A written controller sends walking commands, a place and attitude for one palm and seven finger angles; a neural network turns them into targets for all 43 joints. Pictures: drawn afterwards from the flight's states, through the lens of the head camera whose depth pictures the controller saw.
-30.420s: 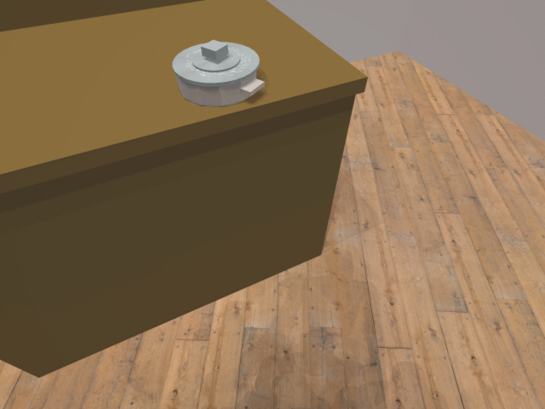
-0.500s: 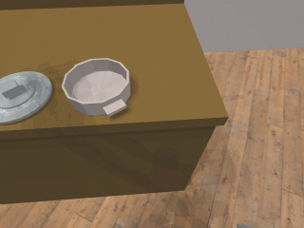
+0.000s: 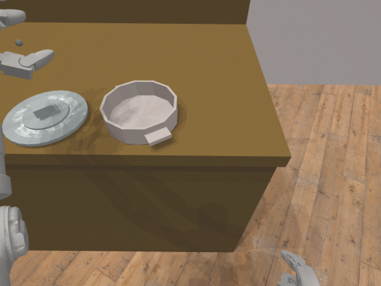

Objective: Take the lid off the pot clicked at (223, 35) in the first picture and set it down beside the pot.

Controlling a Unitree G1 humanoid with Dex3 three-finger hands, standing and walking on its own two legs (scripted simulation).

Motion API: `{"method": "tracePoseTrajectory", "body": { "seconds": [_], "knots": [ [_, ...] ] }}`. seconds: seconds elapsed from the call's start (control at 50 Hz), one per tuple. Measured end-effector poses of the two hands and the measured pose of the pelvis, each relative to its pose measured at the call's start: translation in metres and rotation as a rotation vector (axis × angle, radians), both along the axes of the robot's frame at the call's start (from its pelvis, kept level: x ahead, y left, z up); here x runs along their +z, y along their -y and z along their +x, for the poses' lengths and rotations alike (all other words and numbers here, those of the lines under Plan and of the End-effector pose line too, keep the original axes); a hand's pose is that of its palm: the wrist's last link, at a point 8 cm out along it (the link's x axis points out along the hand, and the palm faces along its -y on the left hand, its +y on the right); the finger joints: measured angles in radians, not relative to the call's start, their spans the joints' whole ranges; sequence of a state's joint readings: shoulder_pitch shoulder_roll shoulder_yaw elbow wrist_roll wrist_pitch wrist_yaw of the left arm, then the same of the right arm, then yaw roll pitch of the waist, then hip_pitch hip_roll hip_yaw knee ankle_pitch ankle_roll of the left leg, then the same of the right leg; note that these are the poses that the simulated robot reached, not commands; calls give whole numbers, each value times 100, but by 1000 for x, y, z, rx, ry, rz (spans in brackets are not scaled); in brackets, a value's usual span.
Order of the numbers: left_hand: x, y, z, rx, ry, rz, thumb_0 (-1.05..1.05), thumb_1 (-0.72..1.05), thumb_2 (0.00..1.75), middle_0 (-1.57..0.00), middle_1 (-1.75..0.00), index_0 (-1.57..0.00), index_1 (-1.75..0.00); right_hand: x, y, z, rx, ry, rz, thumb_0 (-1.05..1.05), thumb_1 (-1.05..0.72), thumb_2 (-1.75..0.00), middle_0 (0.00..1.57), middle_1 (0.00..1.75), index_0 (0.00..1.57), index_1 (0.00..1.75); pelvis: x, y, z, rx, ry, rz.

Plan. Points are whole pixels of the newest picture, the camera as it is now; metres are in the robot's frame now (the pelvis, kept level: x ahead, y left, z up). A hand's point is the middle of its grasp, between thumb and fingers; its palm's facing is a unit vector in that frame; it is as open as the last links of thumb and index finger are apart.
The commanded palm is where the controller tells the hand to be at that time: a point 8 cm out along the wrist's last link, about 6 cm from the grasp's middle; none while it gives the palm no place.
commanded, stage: draw the hand back to the body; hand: left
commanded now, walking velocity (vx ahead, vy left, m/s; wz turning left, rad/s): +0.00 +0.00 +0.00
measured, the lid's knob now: (41, 107) +0.45 +0.39 +0.12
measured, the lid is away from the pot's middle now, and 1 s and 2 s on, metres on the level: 0.23 0.23 0.23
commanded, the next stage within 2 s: step back with the hand held close in 1.58 s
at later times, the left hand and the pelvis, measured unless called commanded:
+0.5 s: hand (6, 58) +0.33 +0.27 +0.32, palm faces +0.57 -0.79 -0.20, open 9.2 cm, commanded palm +0.27 +0.31 +0.31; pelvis +0.02 -0.02 +0.00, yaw -1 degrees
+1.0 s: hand out of the picture +0.25 +0.24 +0.31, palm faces +0.55 -0.81 -0.21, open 7.5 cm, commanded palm +0.20 +0.28 +0.30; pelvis +0.01 -0.02 +0.01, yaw -1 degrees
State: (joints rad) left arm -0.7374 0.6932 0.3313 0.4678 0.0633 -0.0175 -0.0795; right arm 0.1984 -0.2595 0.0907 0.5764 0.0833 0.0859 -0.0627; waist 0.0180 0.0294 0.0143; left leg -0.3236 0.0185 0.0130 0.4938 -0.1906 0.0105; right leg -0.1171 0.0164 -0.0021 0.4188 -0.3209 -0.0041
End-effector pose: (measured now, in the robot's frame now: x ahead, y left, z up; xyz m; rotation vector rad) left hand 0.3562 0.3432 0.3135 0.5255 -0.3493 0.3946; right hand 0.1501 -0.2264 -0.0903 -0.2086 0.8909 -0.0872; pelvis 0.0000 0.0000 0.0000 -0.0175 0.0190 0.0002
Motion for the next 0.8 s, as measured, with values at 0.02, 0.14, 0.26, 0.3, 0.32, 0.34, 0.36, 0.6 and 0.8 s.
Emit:
{"method": "tracePoseTrajectory", "body": {
  "seconds": [0.02, 0.14, 0.26, 0.3, 0.32, 0.34, 0.36, 0.6, 0.8],
  "knots": [
    [-1, 1, -2, 8, 40, -42, 0, -14, 93, -52, -56, -52, -56, 2, 1, 0, -4, 11, -4, 1, -91, -90, 21, 30, 20, 30, 1, 1, 1, -4, 6, 0],
    [-1, 9, -17, 42, 186, -140, -1, -6, 93, -49, -54, -49, -54, 5, 18, -4, -36, 46, -21, 1, -91, -90, 21, 30, 20, 30, 3, 5, 8, -25, 24, 6],
    [2, 15, -36, 65, 228, -131, 0, 7, 92, -45, -51, -45, -51, 1, 38, -8, -63, 34, -36, 1, -91, -90, 21, 30, 20, 30, 4, 11, 13, -30, 32, 13],
    [2, 18, -43, 65, 240, -124, 0, 12, 92, -44, -49, -43, -50, 0, 43, -8, -64, 32, -40, 1, -91, -90, 21, 30, 20, 30, 5, 13, 14, -29, 36, 15],
    [2, 20, -47, 64, 245, -119, 0, 14, 92, -43, -49, -42, -49, 0, 45, -7, -63, 33, -42, 1, -91, -90, 21, 30, 20, 30, 5, 14, 14, -28, 39, 16],
    [2, 22, -50, 63, 249, -114, 0, 17, 92, -42, -48, -42, -48, -1, 47, -6, -63, 36, -43, 1, -91, -90, 21, 30, 20, 30, 5, 15, 15, -27, 42, 16],
    [2, 24, -54, 62, 252, -110, 0, 19, 92, -41, -47, -41, -48, -1, 48, -4, -61, 39, -43, 1, -91, -90, 20, 30, 20, 30, 5, 17, 15, -26, 44, 17],
    [-2, 45, -90, 39, 289, -87, 0, 50, 91, -32, -40, -32, -40, 7, 39, 30, -6, 135, -12, 1, -91, -90, 20, 30, 20, 30, 5, 27, 14, -17, 70, 21],
    [-4, 57, -120, 19, 315, -55, 0, 76, 90, -25, -33, -25, -33, 13, 25, 46, 30, 182, 13, 1, -91, -90, 21, 30, 20, 30, 5, 29, 14, -18, 80, 21]
  ]
}}
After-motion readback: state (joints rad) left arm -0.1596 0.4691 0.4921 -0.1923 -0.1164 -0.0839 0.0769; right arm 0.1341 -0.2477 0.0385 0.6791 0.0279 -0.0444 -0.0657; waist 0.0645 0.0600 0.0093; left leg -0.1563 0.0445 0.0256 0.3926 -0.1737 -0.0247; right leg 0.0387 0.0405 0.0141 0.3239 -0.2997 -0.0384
